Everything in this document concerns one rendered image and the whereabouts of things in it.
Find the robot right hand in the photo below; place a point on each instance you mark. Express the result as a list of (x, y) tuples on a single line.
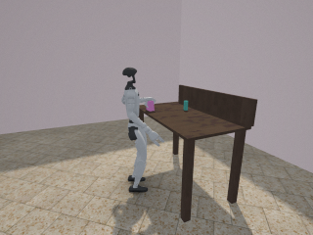
[(154, 136)]

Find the humanoid robot torso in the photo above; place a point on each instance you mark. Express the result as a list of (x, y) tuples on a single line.
[(136, 109)]

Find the right robot shin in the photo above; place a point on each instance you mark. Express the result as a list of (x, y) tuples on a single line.
[(139, 171)]

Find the left robot forearm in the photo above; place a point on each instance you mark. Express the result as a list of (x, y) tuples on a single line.
[(142, 100)]

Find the robot left hand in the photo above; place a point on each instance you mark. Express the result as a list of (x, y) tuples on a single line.
[(149, 99)]

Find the right robot upper arm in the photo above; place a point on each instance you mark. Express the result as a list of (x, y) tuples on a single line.
[(130, 96)]

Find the table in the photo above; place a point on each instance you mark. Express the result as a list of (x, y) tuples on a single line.
[(210, 113)]

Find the left robot upper arm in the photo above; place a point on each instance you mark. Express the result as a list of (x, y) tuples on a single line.
[(123, 100)]

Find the right robot forearm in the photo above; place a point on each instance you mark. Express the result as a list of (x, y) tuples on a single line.
[(136, 120)]

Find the sponge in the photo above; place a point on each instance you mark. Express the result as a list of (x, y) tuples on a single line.
[(151, 106)]

